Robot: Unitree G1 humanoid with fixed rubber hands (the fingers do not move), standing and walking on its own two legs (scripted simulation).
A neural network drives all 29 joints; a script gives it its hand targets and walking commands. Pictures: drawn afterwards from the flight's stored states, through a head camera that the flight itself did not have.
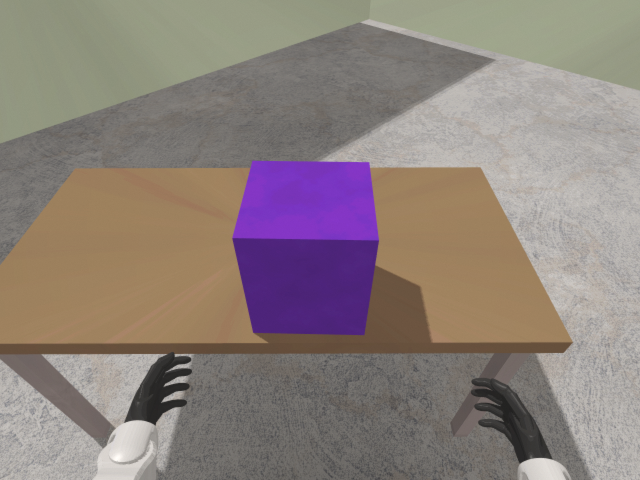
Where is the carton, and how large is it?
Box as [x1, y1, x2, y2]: [232, 161, 378, 334]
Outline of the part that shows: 252,161 232,238 253,332 363,334 378,243 368,162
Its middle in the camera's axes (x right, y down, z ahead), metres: -0.01 +0.01 +0.71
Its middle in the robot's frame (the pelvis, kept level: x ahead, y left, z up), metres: +0.53 +0.01 -0.04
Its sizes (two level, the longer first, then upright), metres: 0.210 0.200 0.250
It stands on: a table, 0.58 m high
